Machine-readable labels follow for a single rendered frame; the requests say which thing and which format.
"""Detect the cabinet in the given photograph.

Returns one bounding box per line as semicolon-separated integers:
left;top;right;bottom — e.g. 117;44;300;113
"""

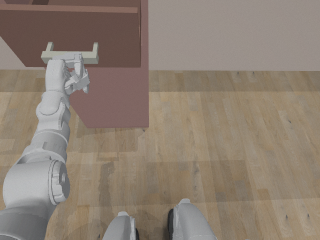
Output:
0;0;149;129

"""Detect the robot right thigh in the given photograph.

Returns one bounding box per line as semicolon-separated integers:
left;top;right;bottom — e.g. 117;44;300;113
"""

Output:
173;203;218;240

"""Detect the robot left shin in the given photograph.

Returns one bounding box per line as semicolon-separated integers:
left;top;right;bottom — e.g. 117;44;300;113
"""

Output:
117;211;129;217

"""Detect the handle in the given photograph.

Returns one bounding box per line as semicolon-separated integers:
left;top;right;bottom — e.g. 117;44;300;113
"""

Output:
41;42;99;64

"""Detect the left robot upper arm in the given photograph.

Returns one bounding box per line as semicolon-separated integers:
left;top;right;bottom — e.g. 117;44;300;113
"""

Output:
0;159;71;240

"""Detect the drawer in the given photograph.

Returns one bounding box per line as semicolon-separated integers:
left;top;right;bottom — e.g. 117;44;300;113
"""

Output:
0;0;142;68

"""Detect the left robot forearm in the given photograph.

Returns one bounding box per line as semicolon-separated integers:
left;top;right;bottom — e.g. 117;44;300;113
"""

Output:
2;90;71;206

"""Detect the left robot hand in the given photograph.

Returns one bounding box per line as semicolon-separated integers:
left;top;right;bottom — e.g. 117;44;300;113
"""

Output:
45;51;90;99

